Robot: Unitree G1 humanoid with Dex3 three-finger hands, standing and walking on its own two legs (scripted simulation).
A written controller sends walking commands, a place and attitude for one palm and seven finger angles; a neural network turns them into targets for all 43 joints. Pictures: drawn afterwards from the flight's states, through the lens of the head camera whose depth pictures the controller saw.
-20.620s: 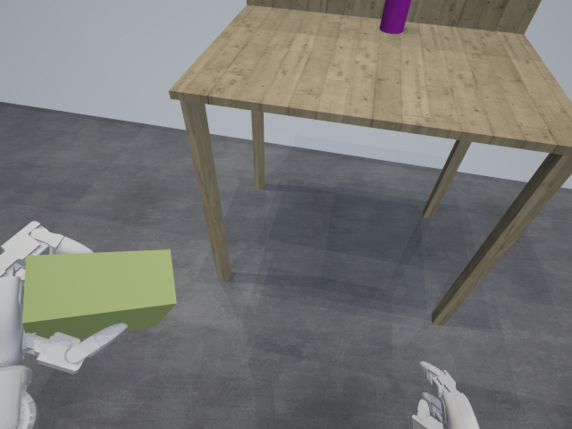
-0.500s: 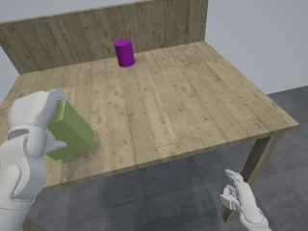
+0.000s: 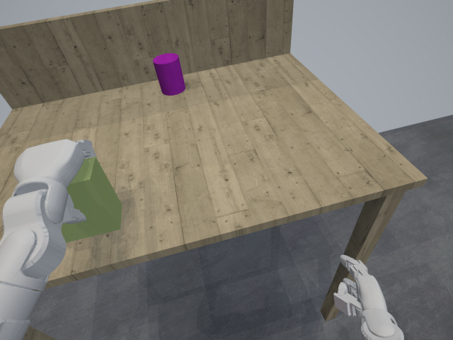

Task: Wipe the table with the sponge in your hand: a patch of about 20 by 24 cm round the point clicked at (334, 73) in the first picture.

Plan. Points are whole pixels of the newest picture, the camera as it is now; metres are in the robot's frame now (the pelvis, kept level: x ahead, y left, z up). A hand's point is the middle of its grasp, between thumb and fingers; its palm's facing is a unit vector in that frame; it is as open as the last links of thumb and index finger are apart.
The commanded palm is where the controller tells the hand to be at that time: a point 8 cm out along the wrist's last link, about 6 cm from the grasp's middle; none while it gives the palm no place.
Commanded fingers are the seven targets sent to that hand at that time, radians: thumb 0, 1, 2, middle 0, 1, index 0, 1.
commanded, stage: move the sponge above the wiping area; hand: left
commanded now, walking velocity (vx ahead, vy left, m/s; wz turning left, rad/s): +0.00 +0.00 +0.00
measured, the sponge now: (83, 209) +0.27 +0.31 +0.11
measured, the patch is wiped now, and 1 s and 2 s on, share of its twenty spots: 0.05 0.10 0.10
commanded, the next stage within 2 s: none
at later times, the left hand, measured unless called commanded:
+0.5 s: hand (71, 174) +0.28 +0.31 +0.18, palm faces +0.08 +0.00 -1.00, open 10.3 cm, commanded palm +0.24 +0.31 +0.26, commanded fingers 0.00 0.10 1.30 -1.20 -1.60 -1.20 -1.60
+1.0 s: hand (69, 162) +0.29 +0.30 +0.21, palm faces +0.21 -0.02 -0.98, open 10.3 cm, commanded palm +0.24 +0.30 +0.27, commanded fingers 0.00 0.10 1.30 -1.20 -1.60 -1.20 -1.60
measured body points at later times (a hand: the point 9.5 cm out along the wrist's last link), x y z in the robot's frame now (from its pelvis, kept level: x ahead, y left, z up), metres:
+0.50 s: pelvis +0.02 +0.00 +0.00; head +0.00 -0.04 +0.45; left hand +0.28 +0.30 +0.24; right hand +0.26 -0.20 -0.08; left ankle +0.03 +0.12 -0.74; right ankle +0.03 -0.08 -0.74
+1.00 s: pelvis +0.01 +0.02 +0.00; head -0.01 -0.03 +0.45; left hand +0.27 +0.29 +0.26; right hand +0.27 -0.16 -0.07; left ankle +0.03 +0.12 -0.74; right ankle +0.03 -0.08 -0.74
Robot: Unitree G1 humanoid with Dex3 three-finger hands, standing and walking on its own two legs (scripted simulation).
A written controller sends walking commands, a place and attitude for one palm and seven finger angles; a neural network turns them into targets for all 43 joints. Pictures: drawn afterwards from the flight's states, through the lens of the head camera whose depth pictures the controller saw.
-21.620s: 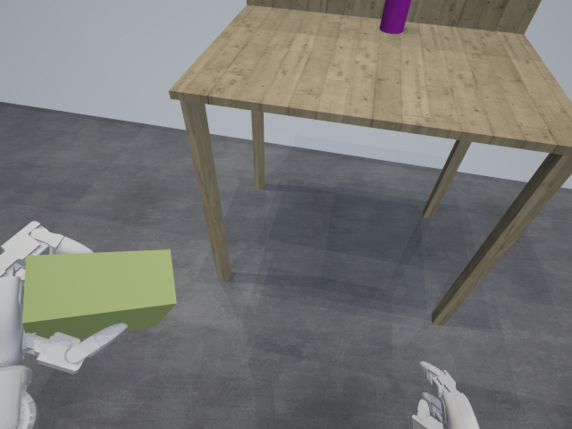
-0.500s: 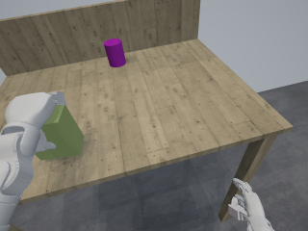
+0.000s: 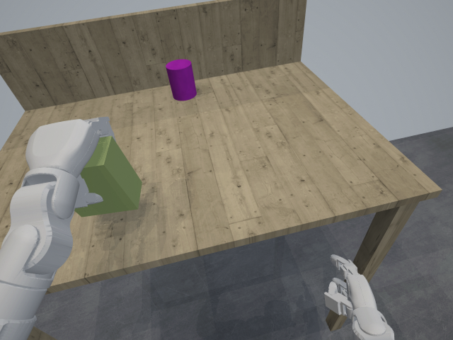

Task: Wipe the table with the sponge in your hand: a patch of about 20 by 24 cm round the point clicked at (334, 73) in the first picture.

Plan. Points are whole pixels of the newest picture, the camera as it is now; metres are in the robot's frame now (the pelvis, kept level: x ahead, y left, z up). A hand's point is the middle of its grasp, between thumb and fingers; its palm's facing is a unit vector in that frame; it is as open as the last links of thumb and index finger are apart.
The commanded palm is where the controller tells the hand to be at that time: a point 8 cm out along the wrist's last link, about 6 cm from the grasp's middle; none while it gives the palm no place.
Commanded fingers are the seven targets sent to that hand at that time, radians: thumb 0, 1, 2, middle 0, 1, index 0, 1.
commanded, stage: move the sponge above the wiping area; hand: left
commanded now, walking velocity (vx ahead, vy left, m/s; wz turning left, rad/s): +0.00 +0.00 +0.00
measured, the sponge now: (101, 186) +0.29 +0.28 +0.15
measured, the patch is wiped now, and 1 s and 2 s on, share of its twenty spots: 0.10 0.10 0.10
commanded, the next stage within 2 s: none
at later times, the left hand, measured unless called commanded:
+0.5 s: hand (67, 162) +0.27 +0.30 +0.22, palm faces +0.21 +0.02 -0.98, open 10.3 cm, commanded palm +0.22 +0.29 +0.27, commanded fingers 0.00 0.10 1.30 -1.20 -1.60 -1.20 -1.60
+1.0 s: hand (55, 156) +0.27 +0.31 +0.23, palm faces +0.27 +0.02 -0.96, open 10.3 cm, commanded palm +0.22 +0.29 +0.27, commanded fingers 0.00 0.10 1.30 -1.20 -1.60 -1.20 -1.60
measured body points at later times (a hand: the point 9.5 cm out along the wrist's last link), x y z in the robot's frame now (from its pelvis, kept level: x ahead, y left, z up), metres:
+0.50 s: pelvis +0.00 -0.02 +0.00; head -0.03 -0.07 +0.44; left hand +0.25 +0.30 +0.27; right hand +0.26 -0.20 -0.07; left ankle +0.03 +0.10 -0.74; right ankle +0.02 -0.10 -0.74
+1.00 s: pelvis +0.00 -0.02 +0.00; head -0.02 -0.08 +0.44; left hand +0.25 +0.31 +0.28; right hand +0.25 -0.21 -0.09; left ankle +0.03 +0.10 -0.74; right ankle +0.02 -0.10 -0.74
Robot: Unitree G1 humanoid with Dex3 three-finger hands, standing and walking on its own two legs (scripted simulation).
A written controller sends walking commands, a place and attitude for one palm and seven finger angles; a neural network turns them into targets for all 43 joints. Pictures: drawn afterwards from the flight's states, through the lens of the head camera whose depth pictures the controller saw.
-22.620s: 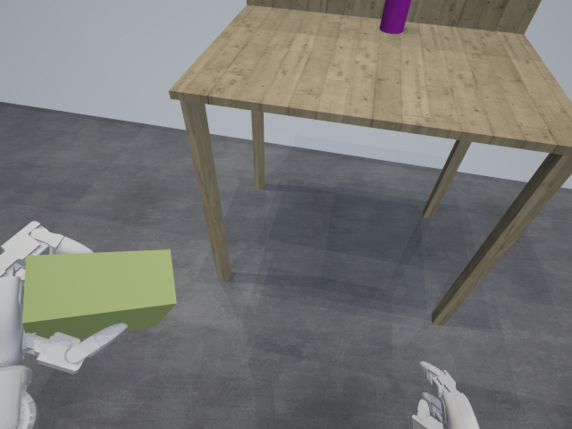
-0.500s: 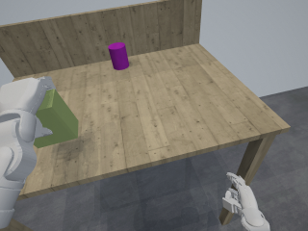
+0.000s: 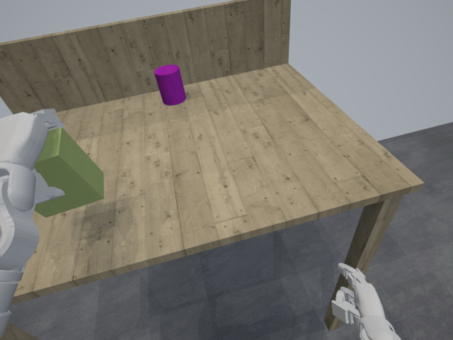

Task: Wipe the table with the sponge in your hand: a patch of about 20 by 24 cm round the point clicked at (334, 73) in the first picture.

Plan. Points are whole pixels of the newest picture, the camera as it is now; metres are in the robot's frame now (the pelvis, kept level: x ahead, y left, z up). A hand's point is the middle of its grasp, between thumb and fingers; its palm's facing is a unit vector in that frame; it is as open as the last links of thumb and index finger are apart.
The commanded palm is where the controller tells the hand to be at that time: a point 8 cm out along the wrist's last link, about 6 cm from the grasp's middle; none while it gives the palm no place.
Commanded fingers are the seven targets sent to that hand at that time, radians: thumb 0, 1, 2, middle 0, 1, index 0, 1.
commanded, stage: move the sponge above the wiping area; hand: left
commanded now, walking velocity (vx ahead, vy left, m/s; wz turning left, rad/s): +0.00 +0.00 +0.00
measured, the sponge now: (61, 182) +0.28 +0.34 +0.18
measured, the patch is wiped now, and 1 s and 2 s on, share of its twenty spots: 0.10 0.10 0.10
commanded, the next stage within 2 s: lower the sponge onto the table in 1.30 s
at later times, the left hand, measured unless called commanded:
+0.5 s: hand (37, 170) +0.26 +0.35 +0.22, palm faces +0.22 -0.03 -0.98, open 10.3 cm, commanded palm +0.21 +0.31 +0.27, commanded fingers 0.00 0.10 1.30 -1.20 -1.60 -1.20 -1.60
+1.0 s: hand (65, 185) +0.27 +0.32 +0.18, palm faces +0.09 -0.08 -0.99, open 10.3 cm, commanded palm +0.22 +0.31 +0.27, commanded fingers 0.00 0.10 1.30 -1.20 -1.60 -1.20 -1.60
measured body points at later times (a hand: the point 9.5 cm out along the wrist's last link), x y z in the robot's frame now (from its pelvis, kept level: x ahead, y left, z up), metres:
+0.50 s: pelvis +0.00 +0.02 +0.00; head -0.02 -0.04 +0.45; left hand +0.25 +0.35 +0.27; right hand +0.27 -0.17 -0.07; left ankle +0.03 +0.12 -0.74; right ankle +0.02 -0.08 -0.74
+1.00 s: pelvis +0.00 +0.01 +0.00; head -0.01 -0.04 +0.45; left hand +0.26 +0.32 +0.23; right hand +0.26 -0.18 -0.07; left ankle +0.03 +0.12 -0.74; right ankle +0.02 -0.08 -0.74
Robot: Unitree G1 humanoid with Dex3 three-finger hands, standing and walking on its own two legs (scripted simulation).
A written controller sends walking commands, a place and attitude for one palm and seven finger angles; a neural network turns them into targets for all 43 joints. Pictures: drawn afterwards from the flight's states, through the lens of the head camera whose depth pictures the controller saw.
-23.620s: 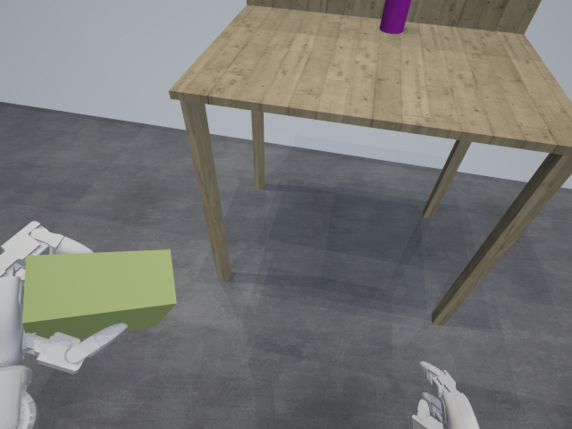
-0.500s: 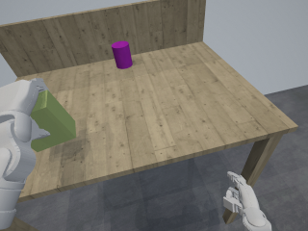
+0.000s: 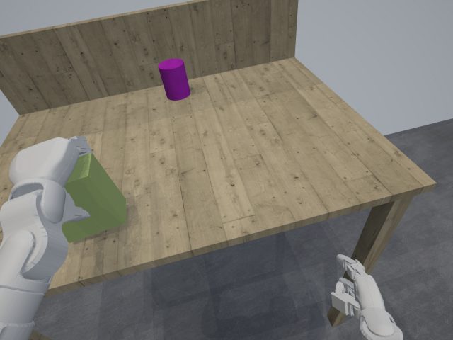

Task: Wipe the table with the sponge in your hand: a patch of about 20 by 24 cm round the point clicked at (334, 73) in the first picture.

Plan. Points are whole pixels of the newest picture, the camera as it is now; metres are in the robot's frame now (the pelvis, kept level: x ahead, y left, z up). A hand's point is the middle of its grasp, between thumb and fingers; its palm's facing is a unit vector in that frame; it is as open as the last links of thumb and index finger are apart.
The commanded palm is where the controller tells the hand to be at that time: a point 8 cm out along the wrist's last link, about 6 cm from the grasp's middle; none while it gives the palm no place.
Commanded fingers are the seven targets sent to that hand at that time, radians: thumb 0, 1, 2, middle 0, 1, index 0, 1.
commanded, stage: move the sponge above the wiping area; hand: left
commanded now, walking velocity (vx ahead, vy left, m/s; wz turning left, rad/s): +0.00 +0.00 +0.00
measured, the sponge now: (87, 206) +0.27 +0.31 +0.12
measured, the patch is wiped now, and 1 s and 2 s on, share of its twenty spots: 0.10 0.10 0.25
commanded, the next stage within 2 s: lower the sponge onto the table in 0.30 s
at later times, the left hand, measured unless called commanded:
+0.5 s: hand (80, 192) +0.27 +0.29 +0.17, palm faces +0.00 -0.02 -1.00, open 10.3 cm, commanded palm +0.23 +0.30 +0.27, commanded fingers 0.00 0.10 1.30 -1.20 -1.60 -1.20 -1.60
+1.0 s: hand (76, 185) +0.27 +0.29 +0.18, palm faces +0.12 +0.00 -0.99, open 10.2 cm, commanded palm +0.23 +0.30 +0.26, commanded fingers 0.00 0.10 1.30 -1.20 -1.60 -1.20 -1.60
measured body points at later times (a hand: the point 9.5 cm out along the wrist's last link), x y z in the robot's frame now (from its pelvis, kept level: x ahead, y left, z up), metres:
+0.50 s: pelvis +0.01 -0.01 +0.00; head -0.01 -0.06 +0.44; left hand +0.26 +0.29 +0.22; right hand +0.26 -0.21 -0.08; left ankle +0.03 +0.11 -0.74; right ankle +0.02 -0.09 -0.74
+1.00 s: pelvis +0.00 +0.00 +0.00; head -0.02 -0.04 +0.45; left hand +0.26 +0.29 +0.24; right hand +0.26 -0.19 -0.08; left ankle +0.03 +0.11 -0.74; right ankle +0.02 -0.09 -0.74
